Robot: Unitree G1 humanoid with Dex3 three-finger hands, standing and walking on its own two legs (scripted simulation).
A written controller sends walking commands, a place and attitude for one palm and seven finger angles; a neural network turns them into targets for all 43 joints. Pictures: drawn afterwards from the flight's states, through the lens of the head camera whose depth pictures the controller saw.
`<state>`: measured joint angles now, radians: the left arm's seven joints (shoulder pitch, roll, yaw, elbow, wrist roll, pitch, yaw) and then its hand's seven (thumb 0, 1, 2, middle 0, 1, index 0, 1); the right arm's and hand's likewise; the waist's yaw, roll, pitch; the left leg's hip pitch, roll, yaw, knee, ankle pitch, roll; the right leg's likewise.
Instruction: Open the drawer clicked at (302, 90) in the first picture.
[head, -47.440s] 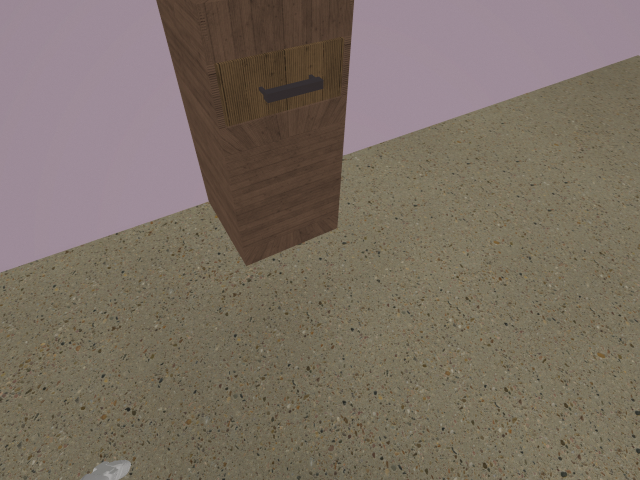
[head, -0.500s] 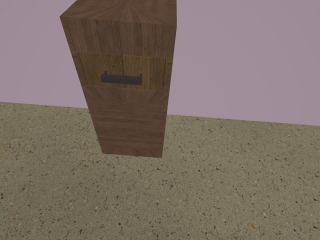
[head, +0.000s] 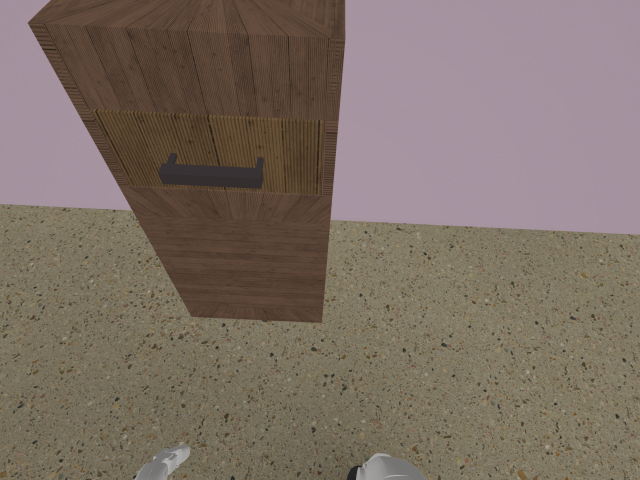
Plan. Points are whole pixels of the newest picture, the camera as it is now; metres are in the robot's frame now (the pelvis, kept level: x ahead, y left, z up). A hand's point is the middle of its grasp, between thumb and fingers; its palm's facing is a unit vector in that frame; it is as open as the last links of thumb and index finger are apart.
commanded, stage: come to a stop and stand still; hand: left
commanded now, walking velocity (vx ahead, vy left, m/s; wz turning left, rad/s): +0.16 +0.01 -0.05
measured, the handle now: (214, 167) +0.62 +0.19 -0.03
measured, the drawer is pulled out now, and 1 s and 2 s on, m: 0.00 0.00 0.00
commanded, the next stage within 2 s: none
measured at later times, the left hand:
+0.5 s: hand out of the picture +0.12 +0.20 -0.15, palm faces +0.02 -0.95 -0.31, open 7.3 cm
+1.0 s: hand out of the picture +0.13 +0.21 -0.15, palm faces -0.02 -0.97 -0.24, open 7.3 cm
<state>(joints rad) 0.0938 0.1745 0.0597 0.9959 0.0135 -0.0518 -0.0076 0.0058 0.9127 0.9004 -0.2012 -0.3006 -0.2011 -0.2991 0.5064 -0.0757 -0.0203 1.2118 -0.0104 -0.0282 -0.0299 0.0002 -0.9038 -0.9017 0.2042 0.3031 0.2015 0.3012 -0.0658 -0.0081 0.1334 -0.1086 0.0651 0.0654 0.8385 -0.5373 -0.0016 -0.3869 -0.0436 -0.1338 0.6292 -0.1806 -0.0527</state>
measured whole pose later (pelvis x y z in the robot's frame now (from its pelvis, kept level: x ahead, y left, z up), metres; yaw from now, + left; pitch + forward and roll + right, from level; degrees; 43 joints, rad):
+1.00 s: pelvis +0.07 +0.03 +0.01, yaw -3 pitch -3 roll +0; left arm 0.23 0.17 0.00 1.01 0.01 0.02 0.04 0.01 0.91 0.90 -0.21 -0.30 -0.21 -0.30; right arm 0.26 -0.19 -0.02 0.96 -0.02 0.00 -0.02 0.00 -0.91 -0.90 0.20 0.30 0.20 0.30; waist 0.00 0.03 0.02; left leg -0.18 0.00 0.07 0.57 -0.34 0.03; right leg -0.24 -0.06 -0.02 0.58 -0.29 0.02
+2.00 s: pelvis +0.08 -0.02 +0.02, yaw -3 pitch -1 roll +1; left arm 0.27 0.15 0.00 1.13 0.01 -0.02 0.03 0.01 0.93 0.90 -0.20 -0.30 -0.20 -0.30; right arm 0.28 -0.14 0.01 1.13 -0.02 -0.02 -0.03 0.00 -0.91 -0.90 0.20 0.30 0.20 0.30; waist 0.00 0.01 0.03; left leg -0.14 0.05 0.05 0.43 -0.28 -0.04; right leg -0.21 0.00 -0.05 0.47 -0.25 -0.03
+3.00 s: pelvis +0.07 +0.00 +0.01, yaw -4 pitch +1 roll +1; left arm 0.41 0.27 -0.10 0.18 0.29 0.07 0.26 0.05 0.89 0.87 -0.21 -0.35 -0.21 -0.35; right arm 0.29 -0.26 -0.02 0.84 0.04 -0.26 -0.11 0.02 -0.92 -0.90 0.20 0.30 0.20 0.30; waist 0.00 0.07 -0.02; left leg -0.26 0.02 0.07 0.56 -0.32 -0.01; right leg -0.34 -0.03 -0.03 0.61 -0.30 -0.01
